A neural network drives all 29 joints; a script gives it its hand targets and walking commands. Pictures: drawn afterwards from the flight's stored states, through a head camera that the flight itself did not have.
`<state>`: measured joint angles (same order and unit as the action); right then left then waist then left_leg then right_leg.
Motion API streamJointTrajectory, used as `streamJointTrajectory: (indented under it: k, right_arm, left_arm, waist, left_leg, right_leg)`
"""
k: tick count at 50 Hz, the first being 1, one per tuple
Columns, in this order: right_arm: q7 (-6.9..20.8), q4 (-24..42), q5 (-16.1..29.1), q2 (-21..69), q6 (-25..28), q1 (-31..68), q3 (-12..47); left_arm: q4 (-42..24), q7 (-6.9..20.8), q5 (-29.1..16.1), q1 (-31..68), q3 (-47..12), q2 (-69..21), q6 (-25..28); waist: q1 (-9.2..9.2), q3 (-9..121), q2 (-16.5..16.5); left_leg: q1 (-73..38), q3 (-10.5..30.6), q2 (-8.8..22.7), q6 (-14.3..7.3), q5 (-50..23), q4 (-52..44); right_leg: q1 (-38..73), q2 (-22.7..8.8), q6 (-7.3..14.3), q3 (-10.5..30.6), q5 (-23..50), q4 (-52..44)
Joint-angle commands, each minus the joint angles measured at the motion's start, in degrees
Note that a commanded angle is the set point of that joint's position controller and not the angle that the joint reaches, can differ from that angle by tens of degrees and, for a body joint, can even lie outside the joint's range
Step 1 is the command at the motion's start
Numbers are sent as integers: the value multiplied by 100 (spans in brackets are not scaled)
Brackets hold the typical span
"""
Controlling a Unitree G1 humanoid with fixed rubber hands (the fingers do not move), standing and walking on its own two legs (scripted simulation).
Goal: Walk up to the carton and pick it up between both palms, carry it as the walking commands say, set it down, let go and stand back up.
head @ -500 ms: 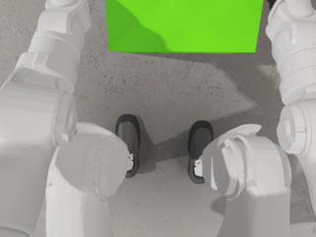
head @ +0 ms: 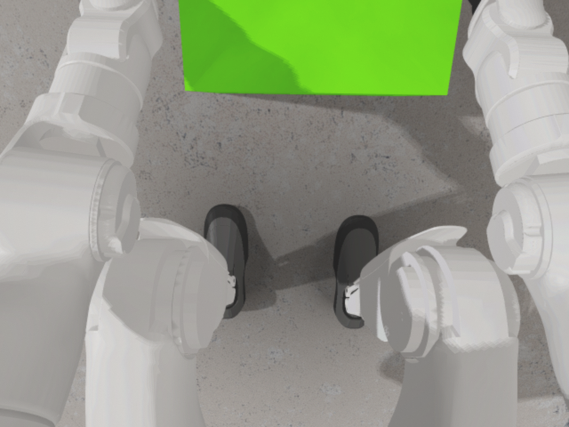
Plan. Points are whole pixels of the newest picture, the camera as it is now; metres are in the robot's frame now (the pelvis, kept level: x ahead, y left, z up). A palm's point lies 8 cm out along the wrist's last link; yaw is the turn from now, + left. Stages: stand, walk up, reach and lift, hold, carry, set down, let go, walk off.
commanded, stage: reach and lift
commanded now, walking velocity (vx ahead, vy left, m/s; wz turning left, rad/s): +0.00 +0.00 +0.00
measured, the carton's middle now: out of the picture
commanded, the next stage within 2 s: none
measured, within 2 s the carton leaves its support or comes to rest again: leaves its support in 0.52 s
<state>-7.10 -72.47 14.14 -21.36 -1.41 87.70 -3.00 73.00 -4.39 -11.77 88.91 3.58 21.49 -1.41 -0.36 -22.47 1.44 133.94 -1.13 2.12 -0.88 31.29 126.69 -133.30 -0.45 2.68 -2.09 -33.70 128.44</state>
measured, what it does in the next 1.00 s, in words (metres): stands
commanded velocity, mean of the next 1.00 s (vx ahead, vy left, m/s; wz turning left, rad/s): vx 0.00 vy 0.00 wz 0.00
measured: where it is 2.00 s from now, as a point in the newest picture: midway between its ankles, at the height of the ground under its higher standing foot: (290, 283)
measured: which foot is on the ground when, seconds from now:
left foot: down 0.00-1.00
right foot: down 0.00-1.00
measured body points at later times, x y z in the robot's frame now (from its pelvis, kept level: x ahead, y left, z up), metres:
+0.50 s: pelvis +0.01 +0.00 -0.01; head +0.38 +0.00 +0.24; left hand +0.56 +0.19 -0.20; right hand +0.55 -0.18 -0.20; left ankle +0.12 +0.12 -0.32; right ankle +0.10 -0.11 -0.32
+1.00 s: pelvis +0.01 +0.00 +0.01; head +0.36 +0.00 +0.29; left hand +0.57 +0.18 -0.14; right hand +0.55 -0.17 -0.15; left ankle +0.12 +0.12 -0.32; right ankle +0.10 -0.11 -0.32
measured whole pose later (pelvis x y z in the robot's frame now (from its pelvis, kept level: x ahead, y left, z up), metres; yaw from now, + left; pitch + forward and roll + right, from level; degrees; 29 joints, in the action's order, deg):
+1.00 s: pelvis +0.01 +0.00 +0.01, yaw +0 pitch +45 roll +0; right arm -13.9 -53.8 6.0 -13.4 -13.9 76.1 -12.2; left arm 59.8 -4.5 -5.1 79.6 10.9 19.6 -12.8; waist -0.3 -7.6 -0.1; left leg 137.3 -0.1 -0.8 0.3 30.8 123.4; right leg -136.3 1.5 0.9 -1.0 -33.3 124.9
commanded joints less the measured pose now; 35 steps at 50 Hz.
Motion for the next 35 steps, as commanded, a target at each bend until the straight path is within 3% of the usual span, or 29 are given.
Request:
streamJointTrajectory:
  k: [1,5,7,10,12,13,14,21,22,28,31,35]
  right_arm:
    - [1405,1104,-110,3865,-141,2329,717]
    - [1575,1297,-182,4280,-280,2296,752]
    - [1660,1360,-219,4433,-349,2199,673]
    - [1724,1473,-222,4652,-418,2182,774]
    - [1759,1552,-166,4741,-443,2115,768]
    - [1763,1560,-172,4815,-461,2125,804]
    - [1776,1620,-136,4844,-465,2175,791]
    - [1743,2127,170,5014,-427,2344,1039]
    - [1713,2185,188,5018,-423,2416,1109]
    - [1536,2655,333,5117,-418,2668,1223]
    - [1515,2564,218,5149,-498,2652,1126]
    - [1586,2607,9,5119,-594,2794,966]
  left_arm:
    - [-1072,1136,130,2111,-602,-3691,-139]
    - [-1199,1343,184,1951,-534,-4082,-298]
    - [-1220,1439,251,1778,-570,-4385,-394]
    - [-1293,1525,184,1795,-522,-4551,-440]
    - [-1330,1549,176,1752,-556,-4556,-480]
    - [-1347,1555,199,1708,-536,-4624,-484]
    - [-1344,1572,140,1711,-603,-4735,-506]
    - [-1821,1559,-35,1814,-798,-4964,-519]
    - [-1904,1539,-73,1868,-792,-4972,-507]
    - [-2757,1435,-529,2667,-1315,-5110,-462]
    - [-2801,1419,-550,2780,-1371,-5165,-511]
    - [-2488,1430,-367,2678,-1234,-5311,-669]
  waist:
    - [229,5302,-196]
    - [264,5099,-115]
    - [224,4872,-276]
    - [206,4961,-104]
    - [234,4994,-219]
    - [269,4996,-115]
    - [201,4993,-217]
    - [234,5795,-350]
    - [274,5940,-236]
    - [11,7329,-360]
    - [-95,7406,-348]
    - [-67,7049,-469]
  left_leg:
    - [-3015,173,-444,-64,-1768,-601]
    - [-2855,129,-480,-93,-1685,-546]
    - [-2752,106,-516,-110,-1577,-551]
    - [-2737,87,-539,-136,-1607,-437]
    - [-2749,75,-549,-148,-1655,-445]
    - [-2695,75,-568,-155,-1726,-454]
    - [-2747,53,-542,-136,-1734,-414]
    - [-3071,16,-573,-105,-2204,-401]
    - [-3010,21,-597,-111,-2180,-411]
    - [-3628,-27,-630,-34,-2658,-429]
    - [-3646,-20,-634,-40,-2329,-540]
    - [-3630,-32,-662,-67,-1886,-687]
  right_leg:
    - [2538,425,-189,378,1652,-904]
    - [2461,440,-155,376,1604,-853]
    - [2321,476,-120,355,1493,-829]
    - [2307,479,-115,282,1550,-803]
    - [2381,484,-118,287,1645,-756]
    - [2423,487,-118,278,1730,-756]
    - [2383,486,-106,313,1719,-746]
    - [2747,508,-125,223,2250,-676]
    - [2914,509,-109,217,2273,-708]
    - [3469,521,-114,160,2793,-715]
    - [3504,524,-115,69,2425,-807]
    - [3024,528,-135,46,1772,-1013]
